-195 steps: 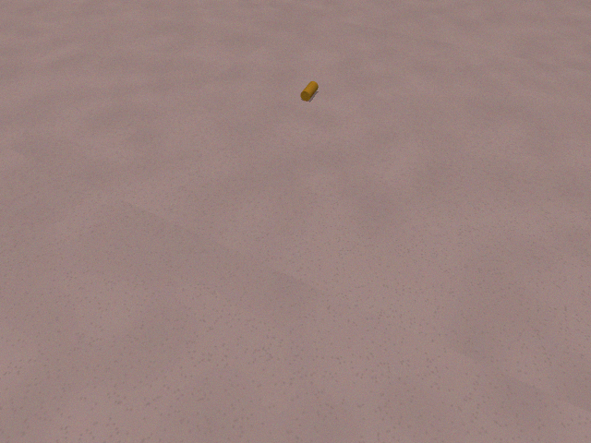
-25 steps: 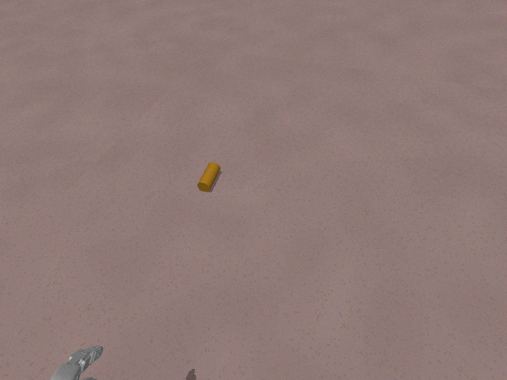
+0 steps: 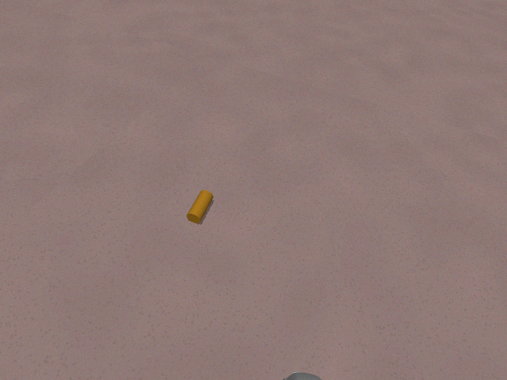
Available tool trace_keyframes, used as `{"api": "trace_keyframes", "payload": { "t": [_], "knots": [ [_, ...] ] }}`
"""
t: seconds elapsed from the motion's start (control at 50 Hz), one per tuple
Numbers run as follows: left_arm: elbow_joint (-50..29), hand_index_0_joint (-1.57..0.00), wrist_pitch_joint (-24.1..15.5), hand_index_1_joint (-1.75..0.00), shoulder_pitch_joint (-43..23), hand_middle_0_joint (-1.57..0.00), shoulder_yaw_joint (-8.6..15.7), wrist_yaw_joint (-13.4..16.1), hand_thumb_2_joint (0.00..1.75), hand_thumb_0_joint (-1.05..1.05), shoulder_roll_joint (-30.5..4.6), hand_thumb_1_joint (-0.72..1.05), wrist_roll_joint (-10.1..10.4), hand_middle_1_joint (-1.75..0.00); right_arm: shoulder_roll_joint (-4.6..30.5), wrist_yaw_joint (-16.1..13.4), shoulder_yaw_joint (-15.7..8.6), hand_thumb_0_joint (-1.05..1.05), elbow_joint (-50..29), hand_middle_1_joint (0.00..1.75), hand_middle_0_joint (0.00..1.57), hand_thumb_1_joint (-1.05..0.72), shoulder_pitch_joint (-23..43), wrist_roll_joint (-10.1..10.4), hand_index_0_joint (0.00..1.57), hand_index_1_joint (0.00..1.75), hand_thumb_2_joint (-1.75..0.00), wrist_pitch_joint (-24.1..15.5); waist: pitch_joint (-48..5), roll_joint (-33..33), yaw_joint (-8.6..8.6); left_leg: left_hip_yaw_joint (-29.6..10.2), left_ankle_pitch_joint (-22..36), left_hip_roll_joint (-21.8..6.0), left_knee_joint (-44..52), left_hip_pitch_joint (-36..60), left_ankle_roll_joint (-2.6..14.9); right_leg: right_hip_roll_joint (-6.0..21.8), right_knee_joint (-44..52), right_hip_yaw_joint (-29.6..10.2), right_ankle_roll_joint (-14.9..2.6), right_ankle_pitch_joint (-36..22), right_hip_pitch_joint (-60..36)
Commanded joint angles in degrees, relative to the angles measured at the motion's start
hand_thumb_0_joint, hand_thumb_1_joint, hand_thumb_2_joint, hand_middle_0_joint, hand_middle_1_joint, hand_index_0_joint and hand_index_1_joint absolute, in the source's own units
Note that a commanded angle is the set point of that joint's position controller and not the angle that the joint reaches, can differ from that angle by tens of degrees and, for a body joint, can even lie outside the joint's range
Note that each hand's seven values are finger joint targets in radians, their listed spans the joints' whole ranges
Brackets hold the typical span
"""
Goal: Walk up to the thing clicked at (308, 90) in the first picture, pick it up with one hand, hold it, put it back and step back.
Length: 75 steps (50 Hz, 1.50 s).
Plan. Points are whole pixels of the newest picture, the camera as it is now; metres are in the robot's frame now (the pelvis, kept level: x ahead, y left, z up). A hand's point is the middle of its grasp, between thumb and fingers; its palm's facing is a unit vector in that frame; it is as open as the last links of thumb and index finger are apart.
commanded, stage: walk up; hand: left
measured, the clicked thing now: (200, 206) +0.96 +0.23 -0.73
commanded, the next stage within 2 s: none
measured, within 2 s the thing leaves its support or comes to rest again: neither
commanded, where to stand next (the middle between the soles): +0.52 +0.00 m, yaw -2 degrees
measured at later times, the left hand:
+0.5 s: hand (113, 320) +0.24 +0.25 -0.12, palm faces -0.01 -0.92 -0.40, open 7.4 cm
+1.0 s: hand (130, 234) +0.43 +0.28 -0.14, palm faces -0.10 -0.92 -0.37, open 7.4 cm
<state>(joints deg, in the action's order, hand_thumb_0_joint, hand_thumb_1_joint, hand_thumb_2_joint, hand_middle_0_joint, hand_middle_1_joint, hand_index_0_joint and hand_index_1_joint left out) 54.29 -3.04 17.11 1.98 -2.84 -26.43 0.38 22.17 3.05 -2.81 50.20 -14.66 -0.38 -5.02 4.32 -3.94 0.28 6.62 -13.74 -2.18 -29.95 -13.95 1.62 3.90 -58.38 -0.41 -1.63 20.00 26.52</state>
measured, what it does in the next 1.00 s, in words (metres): walks ahead: right foot, then left foot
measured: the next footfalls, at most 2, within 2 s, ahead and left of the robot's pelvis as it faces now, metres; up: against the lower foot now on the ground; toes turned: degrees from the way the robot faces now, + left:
right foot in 0.24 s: +0.25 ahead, -0.15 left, +0.00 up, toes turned -6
left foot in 0.64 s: +0.37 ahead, +0.14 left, +0.00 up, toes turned +6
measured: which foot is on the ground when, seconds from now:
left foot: down 0.00-0.26, up 0.28-0.62, down 0.64-1.00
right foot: up 0.00-0.22, down 0.24-0.66, up 0.68-1.00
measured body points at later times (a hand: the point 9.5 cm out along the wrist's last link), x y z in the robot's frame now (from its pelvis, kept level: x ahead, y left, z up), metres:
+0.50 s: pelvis +0.18 -0.03 +0.00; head +0.19 -0.04 +0.45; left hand +0.24 +0.30 -0.09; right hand +0.25 -0.35 -0.12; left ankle +0.26 +0.13 -0.69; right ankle +0.22 -0.14 -0.73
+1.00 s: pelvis +0.35 +0.01 -0.01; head +0.37 +0.00 +0.44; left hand +0.43 +0.33 -0.11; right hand +0.37 -0.32 -0.12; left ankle +0.33 +0.13 -0.73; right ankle +0.44 -0.13 -0.72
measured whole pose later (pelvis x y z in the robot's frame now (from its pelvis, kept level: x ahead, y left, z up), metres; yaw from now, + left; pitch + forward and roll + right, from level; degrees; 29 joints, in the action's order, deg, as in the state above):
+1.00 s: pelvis +0.35 +0.01 -0.01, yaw -1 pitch -2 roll +1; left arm 52.4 -2.9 14.8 2.5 -4.2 -24.5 -0.6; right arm 24.5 3.0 -2.8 49.9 -20.2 -0.9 -3.3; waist 4.3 -0.7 -1.9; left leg 6.3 -19.8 -2.8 -32.3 -10.3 0.6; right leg 4.9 -38.4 2.4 -1.0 14.4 25.0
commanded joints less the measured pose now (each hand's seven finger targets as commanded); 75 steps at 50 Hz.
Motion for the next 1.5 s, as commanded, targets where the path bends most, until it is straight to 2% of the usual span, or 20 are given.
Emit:
{"api": "trace_keyframes", "payload": {
  "t": [0.0, 0.18, 0.2, 0.24, 0.36, 0.52, 0.6, 0.62, 0.64, 0.66, 0.76, 0.98, 1.0, 1.04, 1.06, 1.12, 1.26, 1.32, 1.38, 1.48],
  "knots": [
    [-4.92, -0.20, -1.11, -0.30, -1.46, -0.20, 2.99, -0.34, 0.90, 0.00, -9.07, 0.90, -0.59, -0.30, 16.63, -1.15, -4.67, 0.00, -3.80, 0.30, 0.20, -0.90, -2.68, 0.04, 0.20, 0.30, -0.90, -1.23, -0.74, 12.65, -1.81, -11.82, 7.40, -14.25, 15.81, 6.27, 11.80, 3.25, 8.40, 0.09, 1.67, -3.43, 6.58],
    [-3.57, -0.20, -2.18, -0.30, 1.06, -0.20, 4.76, -0.33, 0.90, 0.00, -8.78, 0.90, -0.99, -0.30, 15.19, -0.93, -3.99, 0.00, -6.15, 0.30, 0.20, -0.90, -1.16, 0.49, 0.20, 0.30, -0.90, 0.13, -4.09, 6.74, 2.28, -5.76, 7.20, -10.10, -0.05, -2.66, 6.61, -2.44, 26.81, 5.68, -0.60, -11.29, -18.89],
    [-2.40, -0.20, -2.68, -0.30, 6.10, -0.20, 5.90, 0.38, 0.90, 0.00, -11.17, 0.90, -1.09, -0.30, 12.47, -0.87, -2.97, 0.00, -6.17, 0.30, 0.20, -0.90, -3.02, 0.37, 0.20, 0.30, -0.90, 0.17, -7.11, -1.24, 4.79, -2.85, 5.71, -6.44, -12.24, -6.91, 5.21, -0.75, 30.37, 2.01, -1.72, -5.68, -27.52],
    [-3.49, -0.20, -3.18, -0.30, 10.11, -0.20, 7.33, 1.36, 0.90, 0.00, -19.31, 0.90, -0.56, -0.30, 12.59, -1.17, -2.55, 0.00, -6.57, 0.30, 0.20, -0.90, -3.66, 0.45, 0.20, 0.30, -0.90, 0.87, -7.85, -10.35, 5.99, -4.72, -17.28, 2.89, -35.75, -23.81, 1.05, 21.77, 46.00, -38.20, -11.64, 12.68, -31.82],
    [-7.53, -0.20, -3.25, -0.30, -0.93, -0.20, 5.21, 1.50, 0.90, 0.00, -12.77, 0.90, -0.58, -0.30, 13.59, -0.06, -3.54, 0.00, -1.25, 0.30, 0.20, -0.90, -6.49, 0.04, 0.20, 0.30, -0.90, 1.98, -1.21, -4.67, 0.09, -8.65, -6.00, -3.92, -27.30, -16.23, -0.49, 11.57, 45.13, -10.82, -10.37, 2.19, -13.21],
    [-9.15, -0.20, -3.10, -0.30, -0.85, -0.20, 5.59, 0.85, 0.90, 0.00, -14.14, 0.90, -0.96, -0.30, 12.33, 1.47, -4.15, 0.00, -3.11, 0.30, 0.20, -0.90, 0.50, -0.87, 0.20, 0.30, -0.90, 1.17, -1.71, -3.45, 1.42, -4.26, 0.11, -3.23, -7.66, -9.16, -1.72, 11.79, 43.03, -6.31, -10.36, 9.00, -9.38],
    [-9.11, -0.20, -2.12, -0.30, -2.65, -0.20, 3.96, 0.72, 0.90, 0.00, -11.51, 0.90, -1.25, -0.30, 13.97, 0.55, -5.41, 0.00, -0.24, 0.30, 0.20, -0.90, -7.48, -1.31, 0.20, 0.30, -0.90, 0.28, -2.98, 2.76, -4.07, -1.10, -2.38, 0.67, -3.02, 8.22, -0.53, 7.54, 30.10, -1.07, -7.02, 13.32, 1.81],
    [-9.50, -0.20, -1.92, -0.30, -1.29, -0.20, 2.87, 0.79, 0.90, 0.00, -8.67, 0.90, -1.42, -0.30, 16.63, -0.23, -6.19, 0.00, 0.50, 0.30, 0.20, -0.90, -11.64, -1.38, 0.20, 0.30, -0.90, -0.14, -4.70, 11.53, -6.09, -9.73, -14.44, -3.44, 3.57, 14.60, 1.81, 4.49, 15.93, 2.03, -5.13, 8.94, 6.82],
    [-9.92, -0.20, -1.84, -0.30, -0.40, -0.20, 1.74, 0.67, 0.90, 0.00, -4.36, 0.90, -0.28, -0.30, 21.81, -0.76, -7.04, 0.00, -0.68, 0.30, 0.20, -0.90, -13.25, -1.70, 0.20, 0.30, -0.90, -0.73, -3.75, 24.15, -6.35, -39.00, -28.90, -17.93, 17.20, 17.21, 7.31, -4.99, -2.12, 5.49, -0.63, 9.31, 18.48],
    [-8.70, -0.20, -1.49, -0.30, -1.51, -0.20, 3.25, 1.77, 0.90, 0.00, -10.45, 0.90, -0.79, -0.30, 23.88, -0.71, -7.36, 0.00, -1.83, 0.30, 0.20, -0.90, -11.82, -0.16, 0.20, 0.30, -0.90, -0.58, -1.41, 17.83, -6.29, -46.81, -29.26, -23.71, 19.17, 12.99, 14.06, -2.33, -6.30, -0.94, -1.32, 12.03, 18.64],
    [-4.27, -0.20, -1.39, -0.30, 2.68, -0.20, 3.49, 1.03, 0.90, 0.00, -10.62, 0.90, -0.35, -0.30, 17.18, -1.64, -4.58, 0.00, -3.07, 0.30, 0.20, -0.90, -4.81, 0.19, 0.20, 0.30, -0.90, -0.86, -1.34, 13.45, -1.15, -18.60, 1.22, -13.91, 13.41, 5.29, 9.99, 2.48, 0.64, -2.38, 0.20, -0.08, 7.92],
    [-3.88, -0.20, -2.26, -0.30, 3.35, -0.20, 4.58, 0.27, 0.90, 0.00, -8.91, 0.90, -1.07, -0.30, 15.89, -0.78, -3.87, 0.00, -6.35, 0.30, 0.20, -0.90, -1.01, -0.06, 0.20, 0.30, -0.90, 0.86, -2.95, 8.13, 2.27, -8.26, -4.45, -9.66, 1.45, -6.76, 7.64, -2.69, 26.88, 5.38, 0.41, -9.08, -18.19],
    [-2.91, -0.20, -2.83, -0.30, 7.81, -0.20, 5.52, 1.03, 0.90, 0.00, -10.87, 0.90, -1.13, -0.30, 13.15, -0.82, -2.81, 0.00, -6.46, 0.30, 0.20, -0.90, -2.76, -0.06, 0.20, 0.30, -0.90, 0.98, -6.46, 0.68, 4.74, -4.83, 0.83, -6.31, -11.09, -9.61, 5.94, -2.57, 31.30, 2.68, -0.77, -4.96, -26.95],
    [-4.29, -0.20, -3.44, -0.30, 10.04, -0.20, 7.08, 2.02, 0.90, 0.00, -19.18, 0.90, -0.90, -0.30, 12.05, -1.40, -2.17, 0.00, -7.53, 0.30, 0.20, -0.90, -3.39, 0.12, 0.20, 0.30, -0.90, 1.40, -6.27, -10.68, 5.51, -4.94, -17.98, 2.60, -34.02, -27.02, 0.92, 21.06, 44.47, -37.29, -12.28, 6.79, -31.30],
    [-5.59, -0.20, -3.15, -0.30, 6.40, -0.20, 6.63, 2.00, 0.90, 0.00, -18.05, 0.90, -0.16, -0.30, 15.26, -1.96, -3.19, 0.00, -6.61, 0.30, 0.20, -0.90, -1.47, -0.35, 0.20, 0.30, -0.90, 1.95, -1.96, -3.39, 4.07, -9.98, -17.30, -1.87, -36.06, -27.13, 0.30, 22.76, 43.80, -36.14, -15.42, 6.88, -24.89],
    [-6.96, -0.20, -3.18, -0.30, 2.47, -0.20, 5.35, 2.66, 0.90, 0.00, -13.86, 0.90, 0.14, -0.30, 14.32, -1.32, -3.19, 0.00, -3.80, 0.30, 0.20, -0.90, -4.62, 0.24, 0.20, 0.30, -0.90, 2.22, -0.94, -2.67, 1.16, -10.43, -9.78, -4.28, -30.32, -23.02, -0.04, 14.38, 40.61, -17.78, -11.61, -5.82, -20.57],
    [-7.99, -0.20, -2.24, -0.30, -1.87, -0.20, 3.04, 3.43, 0.90, 0.00, -11.51, 0.90, -0.75, -0.30, 9.98, -1.47, -2.63, 0.00, -1.60, 0.30, 0.20, -0.90, -1.75, 0.33, 0.20, 0.30, -0.90, 2.91, -4.35, -5.15, 0.19, -3.79, 0.80, -1.07, -12.00, -4.16, -1.74, 10.00, 30.20, -2.21, -9.69, -35.26, -7.86],
    [-7.95, -0.20, -0.76, -0.30, -4.64, -0.20, 1.77, 3.73, 0.90, 0.00, -9.42, 0.90, 0.08, -0.30, 11.27, -2.55, -3.04, 0.00, 0.78, 0.30, 0.20, -0.90, -3.47, 0.16, 0.20, 0.30, -0.90, 2.01, -6.80, -0.21, -2.43, -3.22, 12.80, 0.93, -1.79, 6.14, -0.32, 6.00, 19.71, 0.22, -5.11, -22.54, -3.05],
    [-5.08, -0.20, 1.48, -0.30, 0.59, -0.20, 0.95, 4.25, 0.90, 0.00, -7.63, 0.90, 1.37, -0.30, 18.47, -3.13, -3.48, 0.00, -1.06, 0.30, 0.20, -0.90, 1.47, 0.59, 0.20, 0.30, -0.90, 1.59, -10.40, 12.88, -0.45, -29.22, 12.64, -19.10, 6.96, 3.12, 11.35, -2.23, 7.16, -0.22, 0.52, 14.93, -4.04],
    [2.60, -0.20, 1.25, -0.30, 3.27, -0.20, 1.33, 4.26, 0.90, 0.00, -7.65, 0.90, 0.20, -0.30, 14.34, -3.17, -1.51, 0.00, 0.10, 0.30, 0.20, -0.90, 12.54, 0.45, 0.20, 0.30, -0.90, 3.33, -6.22, 15.75, 3.39, -16.24, -0.48, -10.13, 2.49, -7.98, 4.86, -0.59, 24.98, 1.06, 0.03, -3.48, -13.83]
  ]
}}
